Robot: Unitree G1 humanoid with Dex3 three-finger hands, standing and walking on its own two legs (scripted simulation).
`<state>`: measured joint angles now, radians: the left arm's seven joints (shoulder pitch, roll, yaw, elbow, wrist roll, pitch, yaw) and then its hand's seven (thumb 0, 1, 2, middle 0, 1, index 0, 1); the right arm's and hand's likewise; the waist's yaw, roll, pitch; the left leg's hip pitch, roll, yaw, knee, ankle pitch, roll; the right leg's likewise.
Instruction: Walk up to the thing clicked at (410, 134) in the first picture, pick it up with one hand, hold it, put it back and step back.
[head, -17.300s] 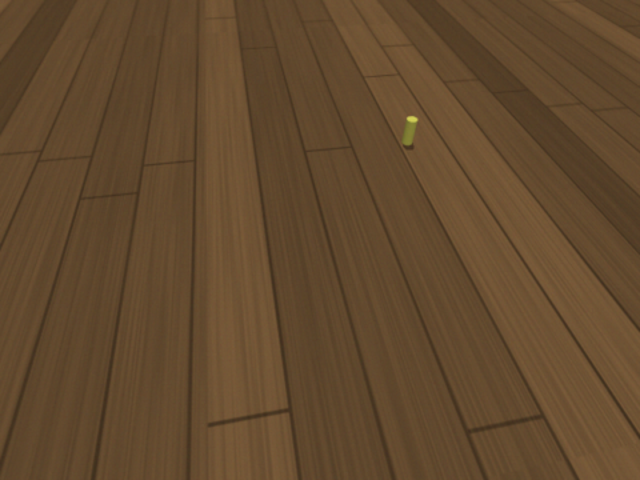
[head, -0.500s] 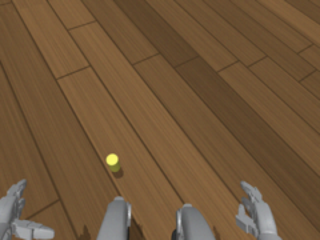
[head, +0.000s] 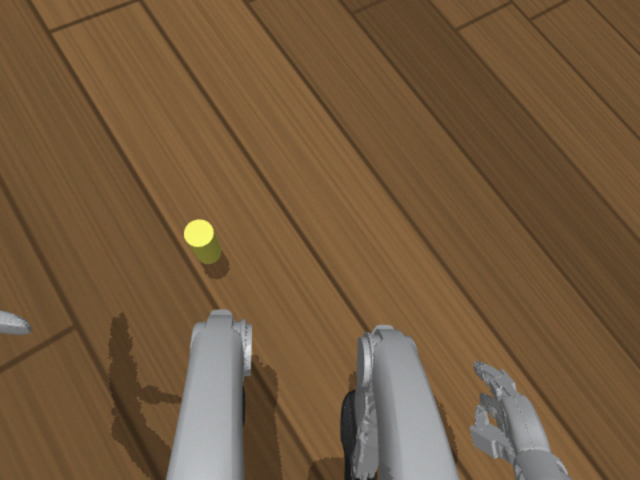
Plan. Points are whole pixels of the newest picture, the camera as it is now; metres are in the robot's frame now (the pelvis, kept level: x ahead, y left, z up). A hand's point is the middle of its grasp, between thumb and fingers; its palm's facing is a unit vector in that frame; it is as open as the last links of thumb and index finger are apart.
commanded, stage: go down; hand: left
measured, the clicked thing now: (204, 243) +0.47 +0.23 -0.42
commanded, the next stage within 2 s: approach in 1.06 s
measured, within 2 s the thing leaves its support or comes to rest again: neither
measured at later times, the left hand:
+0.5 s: hand (9, 242) +0.36 +0.39 -0.09, palm faces +0.15 -0.98 -0.10, open 17.2 cm
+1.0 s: hand (15, 231) +0.38 +0.40 -0.11, palm faces +0.14 -0.99 -0.07, open 17.3 cm
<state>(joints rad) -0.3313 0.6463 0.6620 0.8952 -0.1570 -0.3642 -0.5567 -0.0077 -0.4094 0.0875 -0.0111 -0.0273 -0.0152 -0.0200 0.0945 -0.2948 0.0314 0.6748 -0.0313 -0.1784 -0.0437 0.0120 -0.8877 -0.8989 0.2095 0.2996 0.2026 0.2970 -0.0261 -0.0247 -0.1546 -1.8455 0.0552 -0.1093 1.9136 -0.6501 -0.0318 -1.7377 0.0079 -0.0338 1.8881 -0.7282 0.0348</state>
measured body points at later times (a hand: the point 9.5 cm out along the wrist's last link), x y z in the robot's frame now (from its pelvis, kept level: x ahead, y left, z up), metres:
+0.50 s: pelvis -0.02 +0.00 -0.07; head +0.19 +0.06 +0.32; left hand +0.35 +0.44 -0.08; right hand +0.14 -0.28 -0.18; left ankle +0.08 +0.14 -0.45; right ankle +0.06 -0.14 -0.45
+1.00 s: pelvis -0.02 +0.00 -0.11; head +0.19 +0.07 +0.28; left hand +0.37 +0.45 -0.10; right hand +0.12 -0.28 -0.21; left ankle +0.08 +0.14 -0.45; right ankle +0.06 -0.14 -0.45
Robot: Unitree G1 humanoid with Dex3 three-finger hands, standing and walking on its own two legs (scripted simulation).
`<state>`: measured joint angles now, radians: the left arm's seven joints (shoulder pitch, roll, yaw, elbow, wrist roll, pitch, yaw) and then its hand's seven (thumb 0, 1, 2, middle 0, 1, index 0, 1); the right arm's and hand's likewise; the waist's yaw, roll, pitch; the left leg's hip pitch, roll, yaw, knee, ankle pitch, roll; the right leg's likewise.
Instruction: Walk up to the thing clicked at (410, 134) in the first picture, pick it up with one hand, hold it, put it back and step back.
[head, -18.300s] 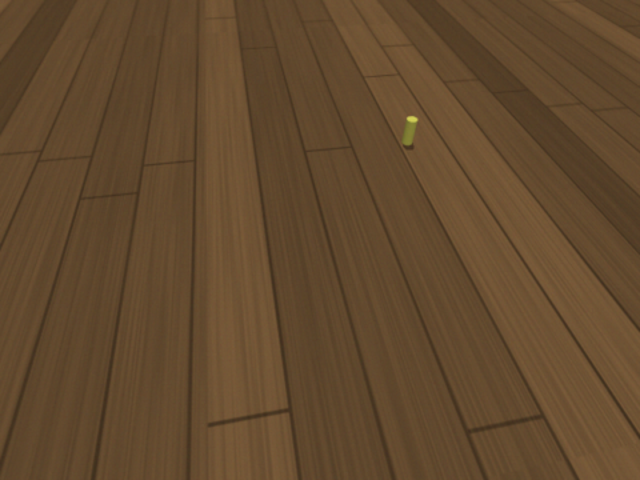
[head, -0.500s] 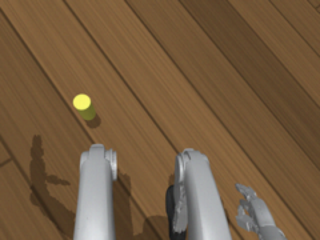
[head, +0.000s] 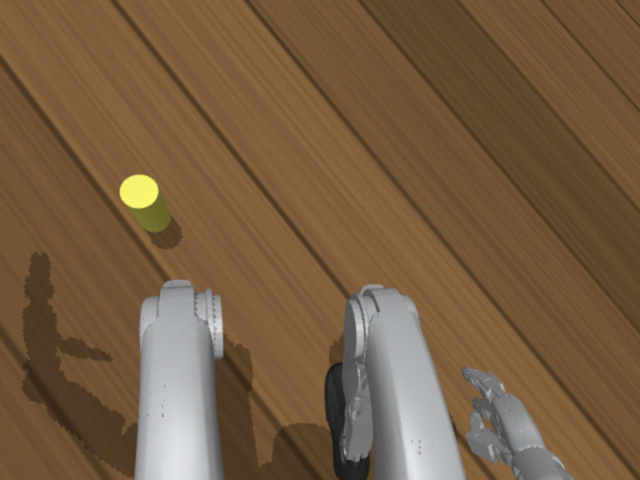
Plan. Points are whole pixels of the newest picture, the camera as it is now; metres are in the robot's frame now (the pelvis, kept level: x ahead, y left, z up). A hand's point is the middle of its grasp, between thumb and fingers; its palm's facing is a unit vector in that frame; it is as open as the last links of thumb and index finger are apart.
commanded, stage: go down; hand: left
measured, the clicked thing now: (147, 205) +0.48 +0.26 -0.31
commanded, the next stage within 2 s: approach in 0.06 s
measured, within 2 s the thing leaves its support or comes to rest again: neither
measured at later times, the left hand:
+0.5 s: hand out of the picture +0.40 +0.40 -0.09, palm faces +0.21 -0.98 +0.01, open 17.3 cm
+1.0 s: hand (102, 225) +0.43 +0.31 -0.26, palm faces +0.21 -0.98 +0.05, open 17.4 cm
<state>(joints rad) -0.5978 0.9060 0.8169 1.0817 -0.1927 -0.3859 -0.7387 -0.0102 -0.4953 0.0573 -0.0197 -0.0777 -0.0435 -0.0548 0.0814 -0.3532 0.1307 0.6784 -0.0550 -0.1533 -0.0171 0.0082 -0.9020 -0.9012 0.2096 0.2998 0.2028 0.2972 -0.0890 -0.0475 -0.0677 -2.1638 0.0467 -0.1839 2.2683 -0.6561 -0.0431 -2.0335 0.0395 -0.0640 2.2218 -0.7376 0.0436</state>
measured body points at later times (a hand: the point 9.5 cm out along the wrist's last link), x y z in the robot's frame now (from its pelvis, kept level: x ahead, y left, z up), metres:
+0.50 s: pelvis +0.00 +0.01 -0.04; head +0.22 +0.11 +0.34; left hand +0.38 +0.46 -0.09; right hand +0.16 -0.26 -0.12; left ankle +0.09 +0.14 -0.34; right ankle +0.09 -0.13 -0.34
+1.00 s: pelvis -0.01 +0.02 -0.09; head +0.23 +0.17 +0.25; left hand +0.41 +0.36 -0.26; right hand +0.15 -0.24 -0.13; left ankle +0.09 +0.14 -0.34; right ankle +0.09 -0.13 -0.34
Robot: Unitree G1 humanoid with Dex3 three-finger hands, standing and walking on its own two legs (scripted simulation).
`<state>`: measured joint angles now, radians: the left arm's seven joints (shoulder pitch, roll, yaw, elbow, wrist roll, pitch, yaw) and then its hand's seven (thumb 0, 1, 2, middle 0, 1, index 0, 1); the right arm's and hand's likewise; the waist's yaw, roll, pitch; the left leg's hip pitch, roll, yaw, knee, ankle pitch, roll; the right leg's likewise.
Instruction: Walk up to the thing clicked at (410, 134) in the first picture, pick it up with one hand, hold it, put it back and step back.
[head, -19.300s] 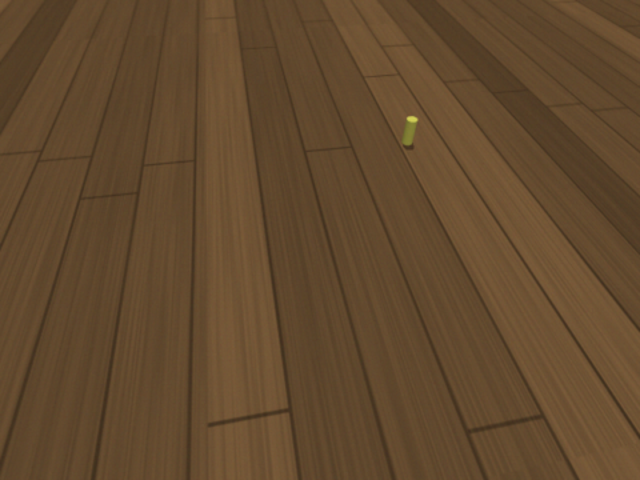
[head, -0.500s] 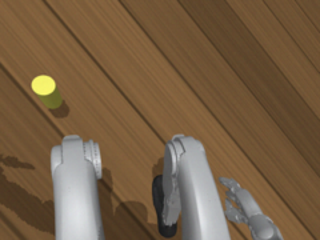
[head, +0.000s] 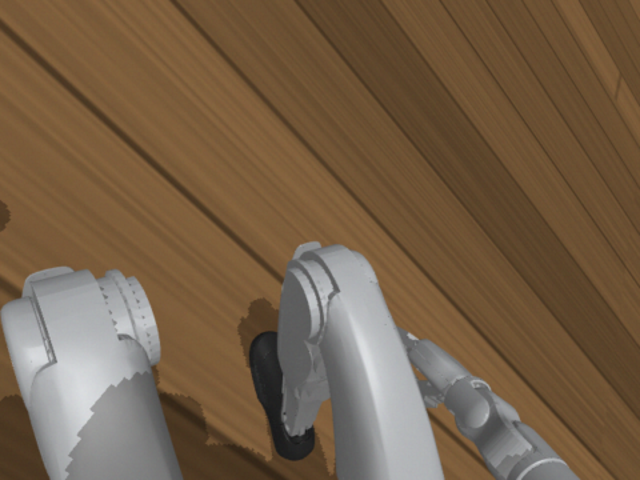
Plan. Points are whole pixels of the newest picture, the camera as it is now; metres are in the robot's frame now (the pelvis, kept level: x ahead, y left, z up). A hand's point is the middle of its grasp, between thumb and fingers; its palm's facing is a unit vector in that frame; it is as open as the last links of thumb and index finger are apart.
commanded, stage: close in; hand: left
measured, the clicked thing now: out of the picture +0.45 +0.31 -0.21
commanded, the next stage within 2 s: close in 0.48 s
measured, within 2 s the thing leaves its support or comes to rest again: leaves its support in 1.70 s
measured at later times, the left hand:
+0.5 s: hand out of the picture +0.41 +0.30 -0.18, palm faces +0.33 -0.95 +0.02, open 16.5 cm
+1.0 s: hand out of the picture +0.43 +0.30 -0.19, palm faces +0.37 -0.93 +0.01, open 9.5 cm
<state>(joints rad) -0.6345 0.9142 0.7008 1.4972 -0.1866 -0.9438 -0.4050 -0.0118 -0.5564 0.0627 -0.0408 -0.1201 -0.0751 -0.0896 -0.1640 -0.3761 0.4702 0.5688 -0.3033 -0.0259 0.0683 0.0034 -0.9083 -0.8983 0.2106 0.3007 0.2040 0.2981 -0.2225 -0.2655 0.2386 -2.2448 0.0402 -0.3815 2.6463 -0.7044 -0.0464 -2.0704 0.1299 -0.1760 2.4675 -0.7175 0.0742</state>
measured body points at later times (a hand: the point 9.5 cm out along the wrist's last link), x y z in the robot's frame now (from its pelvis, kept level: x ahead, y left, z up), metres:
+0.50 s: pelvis -0.01 +0.01 -0.01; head +0.21 +0.20 +0.33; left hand +0.39 +0.35 -0.18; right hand +0.17 -0.23 -0.03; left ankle +0.08 +0.14 -0.25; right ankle +0.12 -0.13 -0.25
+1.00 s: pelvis -0.01 +0.01 +0.00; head +0.23 +0.20 +0.32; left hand +0.41 +0.35 -0.18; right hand +0.17 -0.23 -0.03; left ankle +0.08 +0.14 -0.25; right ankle +0.12 -0.13 -0.25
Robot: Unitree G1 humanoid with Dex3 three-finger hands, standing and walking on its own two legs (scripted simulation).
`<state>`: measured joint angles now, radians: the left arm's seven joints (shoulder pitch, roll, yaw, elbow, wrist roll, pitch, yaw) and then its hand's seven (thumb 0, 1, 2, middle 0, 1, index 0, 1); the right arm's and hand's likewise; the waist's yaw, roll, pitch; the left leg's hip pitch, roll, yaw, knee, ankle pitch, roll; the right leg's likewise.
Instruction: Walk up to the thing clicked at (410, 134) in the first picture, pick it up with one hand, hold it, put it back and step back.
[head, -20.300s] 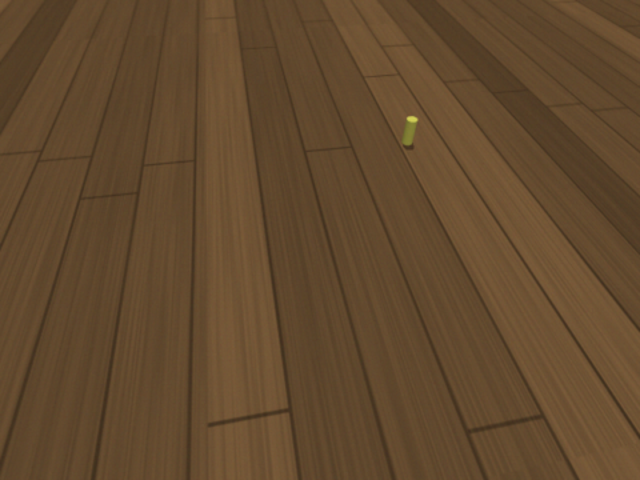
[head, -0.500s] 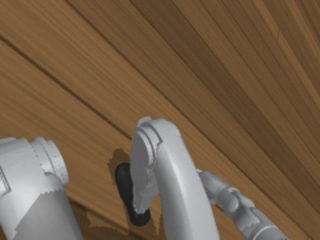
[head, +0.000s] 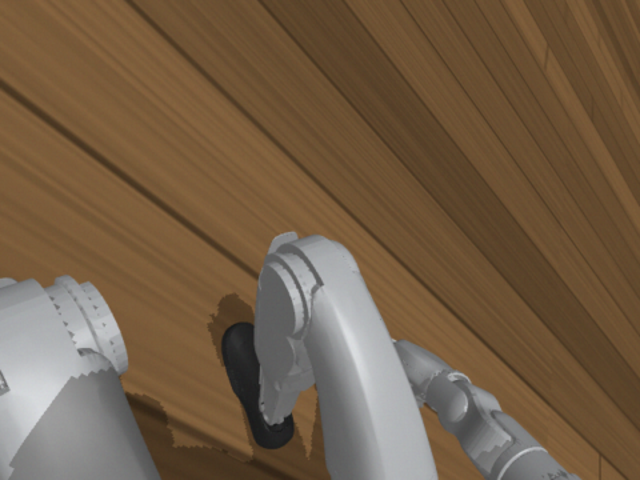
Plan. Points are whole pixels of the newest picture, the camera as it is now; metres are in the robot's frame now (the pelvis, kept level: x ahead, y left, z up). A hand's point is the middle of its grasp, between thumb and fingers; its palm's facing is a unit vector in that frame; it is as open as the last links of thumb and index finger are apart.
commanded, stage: close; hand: left
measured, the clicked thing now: out of the picture +0.44 +0.33 -0.21
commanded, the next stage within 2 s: settle in 0.26 s
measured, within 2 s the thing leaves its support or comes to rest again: leaves its support in 0.70 s
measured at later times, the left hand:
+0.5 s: hand out of the picture +0.43 +0.32 -0.18, palm faces +0.43 -0.90 +0.00, open 7.8 cm
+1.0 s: hand out of the picture +0.41 +0.34 -0.11, palm faces +0.41 -0.91 -0.01, open 7.9 cm
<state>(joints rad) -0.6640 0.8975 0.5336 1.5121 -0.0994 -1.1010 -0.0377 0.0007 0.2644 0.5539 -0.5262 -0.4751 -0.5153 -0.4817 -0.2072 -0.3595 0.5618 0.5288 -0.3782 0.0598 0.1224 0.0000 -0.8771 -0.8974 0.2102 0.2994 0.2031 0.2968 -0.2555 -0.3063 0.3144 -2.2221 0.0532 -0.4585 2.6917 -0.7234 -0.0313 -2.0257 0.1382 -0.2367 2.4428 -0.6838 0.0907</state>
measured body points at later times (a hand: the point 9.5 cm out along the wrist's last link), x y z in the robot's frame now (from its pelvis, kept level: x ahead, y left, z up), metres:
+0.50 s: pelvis +0.00 +0.00 +0.01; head +0.23 +0.21 +0.32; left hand +0.40 +0.36 -0.18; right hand +0.19 -0.23 -0.02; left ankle +0.08 +0.13 -0.24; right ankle +0.13 -0.13 -0.24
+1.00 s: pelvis +0.00 +0.00 +0.02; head +0.20 +0.19 +0.37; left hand +0.38 +0.39 -0.10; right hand +0.20 -0.23 -0.03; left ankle +0.08 +0.13 -0.24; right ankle +0.13 -0.13 -0.24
